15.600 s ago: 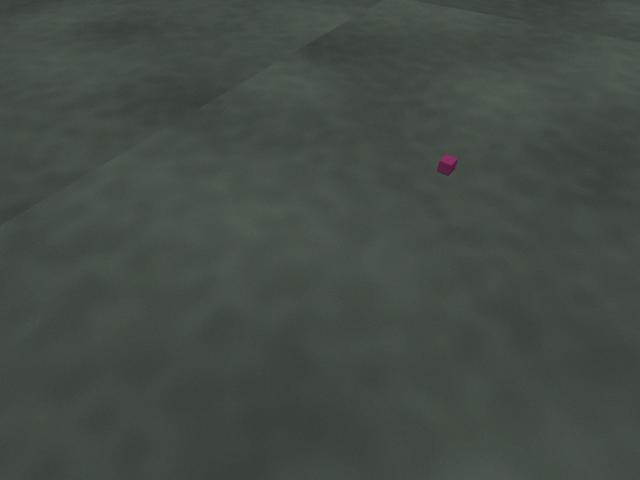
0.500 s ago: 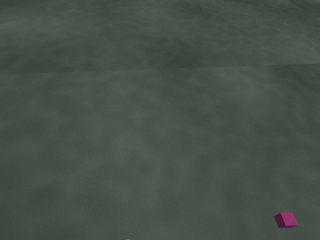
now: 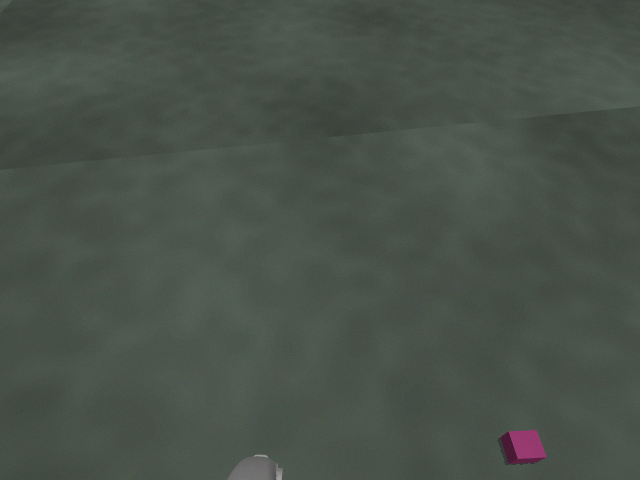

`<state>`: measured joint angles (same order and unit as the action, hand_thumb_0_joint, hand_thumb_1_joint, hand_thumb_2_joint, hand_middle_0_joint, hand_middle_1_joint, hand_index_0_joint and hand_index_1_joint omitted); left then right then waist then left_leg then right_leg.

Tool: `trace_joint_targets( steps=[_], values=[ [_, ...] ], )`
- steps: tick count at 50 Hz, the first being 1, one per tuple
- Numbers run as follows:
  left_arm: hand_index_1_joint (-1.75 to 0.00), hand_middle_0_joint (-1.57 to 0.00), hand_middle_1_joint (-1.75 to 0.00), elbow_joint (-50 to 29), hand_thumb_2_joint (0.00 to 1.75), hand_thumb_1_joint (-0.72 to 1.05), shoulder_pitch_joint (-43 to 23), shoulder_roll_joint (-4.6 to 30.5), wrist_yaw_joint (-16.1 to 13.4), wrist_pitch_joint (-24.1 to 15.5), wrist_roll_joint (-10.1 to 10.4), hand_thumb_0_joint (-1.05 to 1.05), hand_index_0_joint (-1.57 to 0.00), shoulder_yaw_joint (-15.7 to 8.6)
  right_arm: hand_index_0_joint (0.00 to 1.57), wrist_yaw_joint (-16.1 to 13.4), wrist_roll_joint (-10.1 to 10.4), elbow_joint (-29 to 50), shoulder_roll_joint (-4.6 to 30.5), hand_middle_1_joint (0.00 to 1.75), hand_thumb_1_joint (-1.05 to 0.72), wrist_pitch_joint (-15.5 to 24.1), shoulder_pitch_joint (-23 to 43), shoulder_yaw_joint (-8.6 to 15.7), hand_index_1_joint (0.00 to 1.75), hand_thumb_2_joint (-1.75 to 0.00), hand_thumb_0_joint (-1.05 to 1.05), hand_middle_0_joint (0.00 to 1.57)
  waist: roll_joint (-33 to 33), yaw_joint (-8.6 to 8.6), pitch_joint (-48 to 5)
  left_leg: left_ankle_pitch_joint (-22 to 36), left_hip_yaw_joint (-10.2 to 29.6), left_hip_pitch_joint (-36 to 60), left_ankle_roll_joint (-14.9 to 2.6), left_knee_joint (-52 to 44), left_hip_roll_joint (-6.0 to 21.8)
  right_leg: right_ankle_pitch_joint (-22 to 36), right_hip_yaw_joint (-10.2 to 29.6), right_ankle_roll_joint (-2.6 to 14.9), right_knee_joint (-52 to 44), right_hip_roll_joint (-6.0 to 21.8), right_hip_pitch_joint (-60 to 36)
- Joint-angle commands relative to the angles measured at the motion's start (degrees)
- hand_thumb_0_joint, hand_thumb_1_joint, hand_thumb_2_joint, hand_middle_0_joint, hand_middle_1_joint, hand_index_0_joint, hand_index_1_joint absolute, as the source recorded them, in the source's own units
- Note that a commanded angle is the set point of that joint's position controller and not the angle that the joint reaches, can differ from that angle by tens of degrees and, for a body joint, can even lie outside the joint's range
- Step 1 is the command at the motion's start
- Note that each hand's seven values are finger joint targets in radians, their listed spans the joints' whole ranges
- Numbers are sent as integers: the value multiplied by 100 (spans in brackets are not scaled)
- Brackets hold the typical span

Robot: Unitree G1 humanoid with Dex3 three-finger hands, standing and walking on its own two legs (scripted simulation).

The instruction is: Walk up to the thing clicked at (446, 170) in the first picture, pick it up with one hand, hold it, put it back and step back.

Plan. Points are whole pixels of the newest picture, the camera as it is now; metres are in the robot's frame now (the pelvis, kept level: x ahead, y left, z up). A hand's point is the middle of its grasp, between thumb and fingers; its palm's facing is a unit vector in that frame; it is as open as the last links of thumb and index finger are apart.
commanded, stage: walk up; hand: left
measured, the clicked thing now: (522, 446) +0.38 -0.54 -0.71
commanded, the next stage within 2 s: none
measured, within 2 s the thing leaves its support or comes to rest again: neither
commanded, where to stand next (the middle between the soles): +0.04 -0.83 m, yaw +8 degrees
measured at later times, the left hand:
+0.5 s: hand out of the picture +0.10 +0.09 -0.16, palm faces -0.06 -0.94 -0.32, open 7.4 cm
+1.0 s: hand out of the picture +0.07 -0.14 -0.15, palm faces +0.00 -0.94 -0.33, open 7.4 cm
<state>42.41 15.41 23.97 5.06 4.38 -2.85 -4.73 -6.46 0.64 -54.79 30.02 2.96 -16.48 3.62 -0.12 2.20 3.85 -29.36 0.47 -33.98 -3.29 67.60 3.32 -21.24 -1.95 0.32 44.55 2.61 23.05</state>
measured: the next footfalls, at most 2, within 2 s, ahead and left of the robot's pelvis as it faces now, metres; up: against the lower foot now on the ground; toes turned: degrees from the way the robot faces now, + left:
left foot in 0.18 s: +0.12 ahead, +0.01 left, +0.00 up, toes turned +7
right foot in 0.56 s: +0.09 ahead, -0.45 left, +0.00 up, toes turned +1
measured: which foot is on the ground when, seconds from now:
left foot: up 0.00-0.16, down 0.18-0.58, up 0.60-0.88, down 0.90-1.00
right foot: down 0.00-0.18, up 0.20-0.54, down 0.56-0.92, up 0.94-1.00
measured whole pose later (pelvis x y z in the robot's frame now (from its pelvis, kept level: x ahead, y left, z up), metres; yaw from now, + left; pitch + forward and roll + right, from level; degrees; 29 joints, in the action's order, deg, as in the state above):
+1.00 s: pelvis +0.01 -0.42 +0.00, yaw +5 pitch -2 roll +1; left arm 41.1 14.1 26.1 3.7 6.4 -3.3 -3.5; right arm -5.6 -0.1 -50.6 22.4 4.8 -21.2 1.3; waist 6.3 1.1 7.5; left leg -17.7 -3.4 -21.5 -2.8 41.3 -0.4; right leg -28.0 1.3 1.6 61.5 -4.9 28.5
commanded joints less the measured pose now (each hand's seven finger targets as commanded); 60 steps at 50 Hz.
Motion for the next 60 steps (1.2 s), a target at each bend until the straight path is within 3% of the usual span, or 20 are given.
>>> trace_joint_targets(
  steps=[1,4,7,8,9,11,14,22,28,29,30,32,35,40,43,44,46,48,51,60],
  values=[
    [-30,-20,-30,-559,90,90,-395,1499,-195,-196,-89,0,-20,-423,20,-16,51,65,993,30,-90,211,-976,169,30,-90,0,20,1571,-80,-228,261,-352,-268,-46,-1040,-94,1416,1341,1511,-1855,784,-1011],
    [-30,-20,-30,-667,90,90,-253,1321,-175,-187,-85,0,-20,-293,20,5,43,245,832,30,-90,273,-1020,108,30,-90,0,20,1425,-3,-481,516,-353,278,-135,-2080,-247,2949,1243,1717,-1584,940,-1418],
    [-30,-20,-30,-937,90,90,-751,1118,-130,-117,32,0,-20,-114,20,-60,-39,69,899,30,-90,342,-2105,239,30,-90,0,20,527,-593,-860,2481,-238,2538,29,-3795,-250,2230,520,1249,-589,574,-302],
    [-30,-20,-30,-1029,90,90,-654,954,-129,-124,62,0,-20,-25,20,-127,-134,124,1251,30,-90,335,-2262,390,30,-90,0,20,-231,-749,-882,2349,808,3329,-35,-4249,402,1402,291,830,245,266,618],
    [-30,-20,-30,-1008,90,90,-180,743,-139,-81,89,0,-20,14,20,-179,-269,437,1741,30,-90,310,-1910,510,30,-90,0,20,-1125,-491,-813,2078,3277,3837,-494,-4603,1821,-622,555,286,1205,-411,1961],
    [-30,-20,-30,-693,90,90,265,1622,-204,78,-55,0,-20,-251,20,-200,-21,776,1861,30,-90,271,-1175,543,30,-90,0,20,-124,-299,-483,1175,3831,2737,-1236,-4795,2697,-1110,1250,-9,2503,-109,1741],
    [-30,-20,-30,-588,90,90,-89,1722,-140,57,-33,0,-20,-391,20,-143,-44,822,1347,30,-90,246,-874,413,30,-90,0,20,-7,-242,-95,563,2153,1580,-962,-4706,1692,-217,1563,51,2533,-88,1271],
    [-30,-20,-30,-598,90,90,-191,1516,121,120,41,0,-20,-432,20,30,-258,843,1849,30,-90,258,-666,583,30,-90,0,20,-1294,-312,-16,-409,893,859,-889,-4287,1183,-322,639,-170,1521,81,997],
    [-30,-20,-30,-46,90,90,1232,1558,42,71,-48,0,-20,-595,20,15,-327,815,1577,30,-90,68,-28,474,30,-90,0,20,-365,609,-633,-505,-210,-477,-343,-2132,540,-228,-126,20,-788,-287,-1373],
    [-30,-20,-30,22,90,90,1672,1827,-26,33,-164,0,-20,-657,20,-3,-258,844,1034,30,-90,-6,4,290,30,-90,0,20,1173,1023,-329,-775,-764,-1440,-86,-362,71,-846,869,142,-1805,189,-1384],
    [-30,-20,-30,-335,90,90,799,2431,-91,-69,-189,0,-20,-679,20,-80,-121,960,645,30,-90,-43,-77,189,30,-90,0,20,2164,584,-26,-955,-164,-1799,77,668,-590,-1323,3492,536,-3097,1199,-277],
    [-30,-20,-30,-707,90,90,-685,2579,-172,-106,-14,0,-20,-667,20,-172,-69,672,1271,30,-90,-37,-181,435,30,-90,0,20,1362,-129,424,-237,401,-750,90,690,-44,-2562,4069,1034,-3785,1596,695],
    [-30,-20,-30,-482,90,90,-570,1875,-202,-96,-117,0,-20,-477,20,-105,100,8,1180,30,-90,-26,-1071,333,30,-90,0,20,1396,-201,184,325,207,-618,20,154,-14,-834,1929,1003,-2258,699,-316],
    [-30,-20,-30,-561,90,90,-202,1393,-186,-118,-108,0,-20,-295,20,-25,7,186,975,30,-90,150,-997,208,30,-90,0,20,1413,64,-138,118,-233,202,-43,-1695,-240,1436,1718,1614,-1952,857,-1043],
    [-30,-20,-30,-831,90,90,-726,1255,-169,-60,-56,0,-20,-163,20,-33,8,42,800,30,-90,252,-1909,225,30,-90,0,20,880,-381,-543,2040,-390,2022,-35,-3671,-352,2242,983,1319,-1063,581,-459],
    [-30,-20,-30,-888,90,90,-616,1037,-175,-67,-11,0,-20,-69,20,-67,-77,86,967,30,-90,270,-2014,311,30,-90,0,20,396,-478,-679,2411,50,2723,2,-4140,-129,1982,753,999,-421,336,14],
    [-30,-20,-30,-884,90,90,-77,858,-190,-31,13,0,-20,-42,20,-188,-260,545,1757,30,-90,255,-1591,552,30,-90,0,20,-852,-279,-638,2512,3537,3602,-783,-4543,2152,-710,840,62,1452,-466,2061],
    [-30,-20,-30,-727,90,90,26,1629,-258,78,-106,0,-20,-278,20,-205,-21,727,1815,30,-90,249,-1073,616,30,-90,0,20,-213,-242,-479,2300,3857,2621,-1739,-4446,3000,-1156,1551,-48,2947,-2,1793],
    [-30,-20,-30,-667,90,90,-338,1549,-210,21,-2,0,-20,-393,20,-164,-66,772,1188,30,-90,215,-1044,425,30,-90,0,20,76,-203,-109,2834,1497,1864,-1007,-3995,1482,-286,1735,55,2738,-264,1410],
    [-30,-20,-30,-715,90,90,-430,1471,82,105,61,0,-20,-440,20,-28,-318,980,1934,30,-90,231,-551,668,30,-90,0,20,-1563,-229,-128,229,808,812,-961,-3993,1352,-638,589,-165,1308,197,653]
  ],
)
